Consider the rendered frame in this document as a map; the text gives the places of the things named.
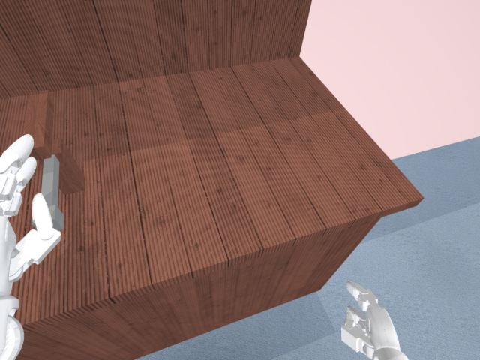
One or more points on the counter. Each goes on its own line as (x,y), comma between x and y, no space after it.
(206,174)

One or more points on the tap lever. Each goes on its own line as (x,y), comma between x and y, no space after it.
(50,191)

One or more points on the left robot hand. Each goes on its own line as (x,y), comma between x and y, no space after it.
(16,170)

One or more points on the right robot hand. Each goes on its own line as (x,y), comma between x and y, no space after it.
(374,330)

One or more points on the robot left forearm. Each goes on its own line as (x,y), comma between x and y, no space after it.
(11,330)

